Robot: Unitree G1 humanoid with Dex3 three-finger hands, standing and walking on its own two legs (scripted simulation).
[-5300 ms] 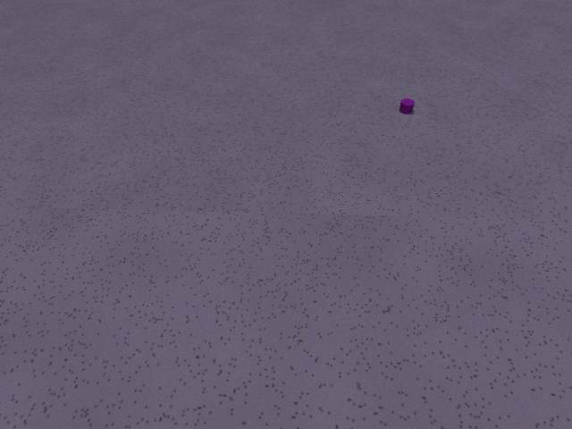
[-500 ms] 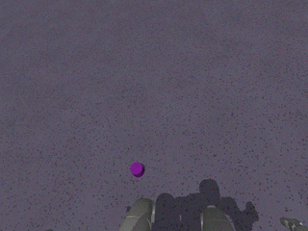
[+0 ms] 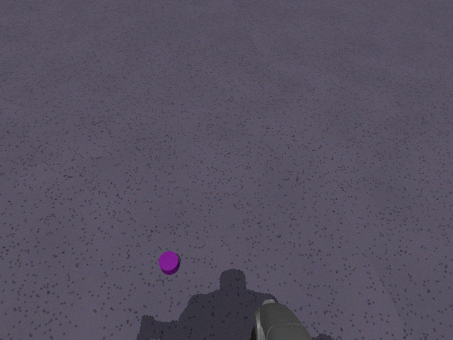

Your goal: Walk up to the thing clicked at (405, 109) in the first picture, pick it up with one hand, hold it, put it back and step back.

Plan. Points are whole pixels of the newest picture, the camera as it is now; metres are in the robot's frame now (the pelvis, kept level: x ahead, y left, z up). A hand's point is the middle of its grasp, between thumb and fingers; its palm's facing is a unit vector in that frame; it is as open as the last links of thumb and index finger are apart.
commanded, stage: walk up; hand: left
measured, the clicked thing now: (169, 263) +0.46 +0.22 -0.72
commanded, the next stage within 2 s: none
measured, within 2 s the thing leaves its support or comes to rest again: neither
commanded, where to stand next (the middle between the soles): +0.08 -0.03 m, yaw +1 degrees
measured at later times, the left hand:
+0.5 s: hand (110, 312) +0.19 +0.24 -0.15, palm faces -0.02 -0.92 -0.38, open 7.4 cm
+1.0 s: hand out of the picture +0.13 +0.22 -0.14, palm faces -0.03 -0.94 -0.34, open 7.4 cm
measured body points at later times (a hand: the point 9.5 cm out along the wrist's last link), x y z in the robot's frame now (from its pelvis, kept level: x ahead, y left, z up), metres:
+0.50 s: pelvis +0.06 -0.02 -0.01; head +0.11 -0.03 +0.43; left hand +0.19 +0.29 -0.13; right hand +0.15 -0.32 -0.13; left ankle +0.12 +0.10 -0.72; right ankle +0.05 -0.15 -0.70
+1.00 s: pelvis +0.03 -0.03 +0.01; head +0.05 -0.04 +0.46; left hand +0.13 +0.27 -0.12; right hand +0.11 -0.34 -0.12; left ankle +0.12 +0.10 -0.72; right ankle +0.03 -0.16 -0.72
